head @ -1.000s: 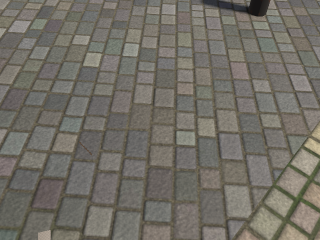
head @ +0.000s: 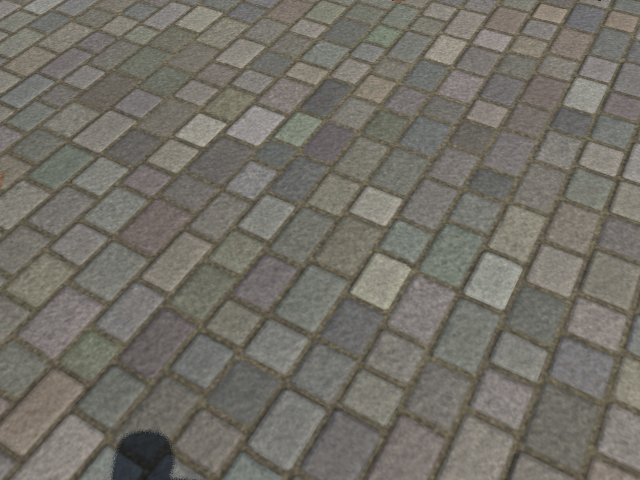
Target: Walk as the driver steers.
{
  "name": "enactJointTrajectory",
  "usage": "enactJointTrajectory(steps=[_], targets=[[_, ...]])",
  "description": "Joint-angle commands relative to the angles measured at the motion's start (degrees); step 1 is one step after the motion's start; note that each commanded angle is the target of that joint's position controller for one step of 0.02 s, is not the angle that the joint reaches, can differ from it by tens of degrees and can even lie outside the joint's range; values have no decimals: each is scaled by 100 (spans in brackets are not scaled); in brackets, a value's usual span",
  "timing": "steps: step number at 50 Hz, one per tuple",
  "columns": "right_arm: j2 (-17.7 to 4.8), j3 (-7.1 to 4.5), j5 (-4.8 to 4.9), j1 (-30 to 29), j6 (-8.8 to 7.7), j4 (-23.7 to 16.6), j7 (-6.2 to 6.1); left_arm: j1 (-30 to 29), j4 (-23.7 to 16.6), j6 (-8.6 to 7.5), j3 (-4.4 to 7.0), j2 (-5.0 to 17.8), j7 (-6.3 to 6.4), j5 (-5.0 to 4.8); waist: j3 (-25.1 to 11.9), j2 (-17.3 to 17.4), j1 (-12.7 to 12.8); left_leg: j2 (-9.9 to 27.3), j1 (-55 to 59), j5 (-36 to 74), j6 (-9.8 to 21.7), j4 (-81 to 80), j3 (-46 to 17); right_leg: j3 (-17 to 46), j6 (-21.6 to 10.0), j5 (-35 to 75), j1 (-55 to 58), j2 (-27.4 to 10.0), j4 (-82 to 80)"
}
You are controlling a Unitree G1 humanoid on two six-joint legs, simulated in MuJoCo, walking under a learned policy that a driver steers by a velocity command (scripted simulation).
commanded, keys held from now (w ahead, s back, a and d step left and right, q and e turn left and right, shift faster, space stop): w+q+shift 0.62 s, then w+shift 0.38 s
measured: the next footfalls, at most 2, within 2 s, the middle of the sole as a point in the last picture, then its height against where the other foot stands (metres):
right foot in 0.32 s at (408, 438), level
left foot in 0.78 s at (226, 339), level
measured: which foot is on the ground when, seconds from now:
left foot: down 0.00-0.30, up 0.32-0.76, down 0.78-1.00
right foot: up 0.00-0.30, down 0.32-0.78, up 0.80-1.00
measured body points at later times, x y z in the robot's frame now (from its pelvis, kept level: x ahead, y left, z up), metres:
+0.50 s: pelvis +0.46 -0.03 +0.03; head +0.49 -0.02 +0.48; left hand +0.40 +0.27 -0.08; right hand +0.73 -0.23 -0.06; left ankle +0.37 +0.03 -0.60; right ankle +0.51 -0.16 -0.70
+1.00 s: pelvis +0.84 +0.24 +0.03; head +0.85 +0.25 +0.48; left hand +0.76 +0.52 -0.07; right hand +1.03 +0.04 -0.10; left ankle +0.77 +0.21 -0.70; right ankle +1.02 +0.17 -0.63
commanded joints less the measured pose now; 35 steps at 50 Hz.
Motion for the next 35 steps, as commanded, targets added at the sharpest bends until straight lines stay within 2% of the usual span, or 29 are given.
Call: enactJointTrajectory(steps=[1,2,4,6,7,9,10,11,12,13,14,15,16,17,18,19,20,21,22,24,26,29,31,32,33,35], targets=[[-796,-206,31,351,-249,-289,-144,-70,-726,-57,91,834,10,181,-92,-748,328,1819,1441,-101,921,-2732,-3741,357,109,-16,-2318,-354,-536],[-674,-145,65,313,-331,-296,-139,-58,-707,75,74,800,-8,221,-48,-745,425,1600,1026,166,884,-2735,-3376,308,217,-105,-2094,-466,-879],[-777,-160,88,303,-440,-354,-106,-492,-920,203,16,708,-65,205,77,-610,366,1265,347,257,836,-3001,-2931,68,372,223,-1833,-548,-1874],[-752,-172,84,537,-482,-323,-77,-1341,-1261,187,-60,611,-124,93,333,-397,70,1019,128,987,640,-3004,-2691,-93,403,1261,-1661,-468,-3092],[-797,-204,98,628,-477,-309,-52,-1579,-1350,181,-93,541,-145,45,264,-239,-79,924,212,1261,502,-2972,-2624,-156,360,1828,-1489,-343,-3654],[-856,-245,135,900,-465,-252,-9,-1793,-1431,162,-98,577,-166,-19,35,-5,-349,937,793,2184,287,-2816,-2635,-271,237,2473,-1304,-70,-4331],[-905,-265,144,979,-461,-238,-7,-1896,-1507,145,-93,617,-161,-50,-43,178,-424,1054,1073,2504,229,-2704,-2756,-234,178,2594,-1227,0,-4579],[-926,-280,139,983,-453,-236,-26,-1958,-1560,128,-75,693,-148,-61,-78,206,-439,1114,1341,2742,158,-2574,-2809,-178,132,2572,-1144,57,-4835],[-961,-294,138,887,-444,-269,-61,-1854,-1559,107,-54,764,-132,-59,-158,223,-346,1146,1486,2941,35,-2388,-2853,-112,90,2480,-809,136,-5180],[-1051,-313,132,780,-445,-301,-85,-1553,-1475,92,6,909,-93,-62,-364,248,-191,1139,1627,3631,-105,-2008,-2887,-101,43,2246,-278,295,-5339],[-1227,-346,93,674,-453,-329,-86,-908,-1305,74,132,1204,-23,-87,-822,256,139,1125,1774,4421,-249,-1219,-2890,-68,-22,1752,486,446,-5249],[-1439,-386,61,345,-471,-387,-60,214,-1054,51,264,1459,65,-119,-1367,242,866,1001,1463,4526,-369,48,-2780,-89,-78,1326,1669,366,-5205],[-1084,-287,27,69,-542,-515,-41,1538,-790,39,422,1808,196,-32,-2031,47,1484,764,593,3555,-449,1738,-2525,473,-201,144,3137,-318,-4945],[-17,-14,152,244,-570,-784,-61,2016,-670,23,512,2189,239,238,-2548,-1647,1232,121,-1110,-1347,-512,3619,-1916,2836,-456,-1995,4375,-1989,-5656],[-189,92,268,705,-517,-1002,-82,1232,-761,51,562,2218,145,186,-2754,-2549,564,353,-1931,-1269,-492,4354,-1554,5322,-824,-2816,4079,-2511,-6810],[-571,47,101,253,-397,-796,-109,487,-919,91,450,1495,108,137,-1725,-1331,555,844,-2128,-552,-507,4346,-1340,4358,-812,-3179,3139,-2132,-6889],[-636,31,3,-28,-334,-794,-33,296,-843,117,367,1137,88,104,-1107,-621,511,1073,-2027,-182,-576,4046,-1155,3213,-768,-2099,2381,-1863,-6782],[-587,29,-52,-252,-269,-808,57,369,-694,121,333,1007,77,127,-824,-291,477,1244,-1907,-124,-625,3863,-1098,2423,-679,-1110,1918,-1627,-6799],[-424,64,-109,-398,-203,-935,154,588,-464,84,291,923,85,106,-590,-409,407,1393,-1897,-117,-654,3774,-1099,1809,-644,-511,1588,-1484,-6856],[-132,173,-105,-722,-65,-1176,265,887,-99,-36,241,706,-9,-25,-304,-593,308,1630,-2114,-39,-663,3701,-1037,1000,-517,440,1349,-1388,-7020],[-61,243,-112,-1078,-5,-1432,326,915,33,-135,234,700,-77,-95,-172,-560,215,1702,-2291,335,-671,3521,-909,240,-441,1415,1189,-1346,-7199],[-144,294,-57,-1586,10,-1719,397,684,88,-235,249,852,-75,-61,149,-533,31,1674,-2143,1139,-672,2561,-627,-842,-341,2316,875,-1104,-7531],[-164,332,-77,-2055,9,-1831,475,904,213,-242,273,986,-50,-61,444,-289,135,1542,-1865,1435,-548,1572,-120,-1395,-246,2897,946,-942,-7735],[-81,379,-96,-2276,-18,-1871,511,1157,307,-235,271,1034,-33,-46,537,-223,228,1413,-1603,1439,-437,1089,111,-1559,-207,3526,1017,-911,-7766],[-26,409,-105,-2333,-44,-1846,515,1313,373,-218,274,1114,-12,-32,543,-237,233,1192,-1225,1414,-322,745,316,-1691,-188,4677,1131,-907,-7682],[-154,371,-126,-1975,-86,-1632,439,1496,406,-133,322,1470,60,-44,150,-566,-20,694,-458,1061,-134,453,509,-1719,-223,7286,1690,-1090,-7015]])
